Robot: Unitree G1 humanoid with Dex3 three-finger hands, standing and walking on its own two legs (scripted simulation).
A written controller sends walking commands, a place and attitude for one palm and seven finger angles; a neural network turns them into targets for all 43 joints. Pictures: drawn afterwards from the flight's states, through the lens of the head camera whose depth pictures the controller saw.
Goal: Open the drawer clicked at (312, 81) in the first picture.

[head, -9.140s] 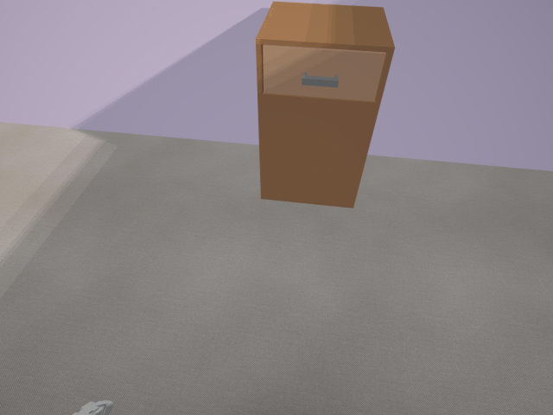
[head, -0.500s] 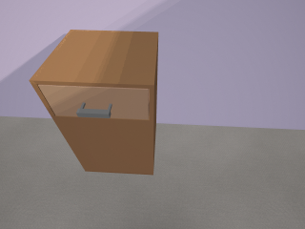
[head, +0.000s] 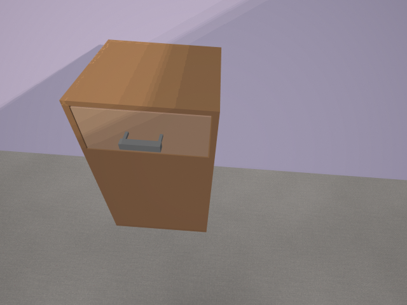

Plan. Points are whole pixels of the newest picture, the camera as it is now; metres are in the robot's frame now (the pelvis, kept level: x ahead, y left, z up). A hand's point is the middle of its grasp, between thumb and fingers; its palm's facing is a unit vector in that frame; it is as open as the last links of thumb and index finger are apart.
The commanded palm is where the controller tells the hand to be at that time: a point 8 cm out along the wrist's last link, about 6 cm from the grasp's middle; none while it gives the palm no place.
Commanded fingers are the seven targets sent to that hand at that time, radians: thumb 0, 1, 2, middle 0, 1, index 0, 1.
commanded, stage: shuffle to correct the standing spot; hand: left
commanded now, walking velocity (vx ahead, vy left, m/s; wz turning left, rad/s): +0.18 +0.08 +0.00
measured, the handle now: (142, 140) +0.60 +0.24 -0.08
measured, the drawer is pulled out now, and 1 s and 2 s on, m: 0.00 0.00 0.00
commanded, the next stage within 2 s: come to a stop and stand still in 0.38 s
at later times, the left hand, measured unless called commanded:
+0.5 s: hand out of the picture +0.02 +0.19 -0.18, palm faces +0.05 -0.99 -0.14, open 7.3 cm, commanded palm none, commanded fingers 0.00 0.90 0.90 -0.20 -0.30 -0.20 -0.30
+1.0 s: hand out of the picture +0.15 +0.22 -0.18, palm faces +0.10 -0.98 -0.19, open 7.2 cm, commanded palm none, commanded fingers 0.00 0.90 0.90 -0.20 -0.30 -0.20 -0.30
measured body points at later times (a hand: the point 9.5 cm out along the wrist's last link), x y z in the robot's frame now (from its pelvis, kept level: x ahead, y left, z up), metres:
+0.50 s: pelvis +0.05 +0.03 +0.00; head +0.06 +0.04 +0.45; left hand +0.02 +0.25 -0.16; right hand +0.03 -0.19 -0.15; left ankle +0.02 +0.09 -0.74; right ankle +0.03 -0.10 -0.68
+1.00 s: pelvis +0.08 +0.04 -0.01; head +0.11 +0.05 +0.44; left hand +0.15 +0.28 -0.17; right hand +0.13 -0.20 -0.16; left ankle +0.07 +0.16 -0.74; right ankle +0.15 -0.08 -0.74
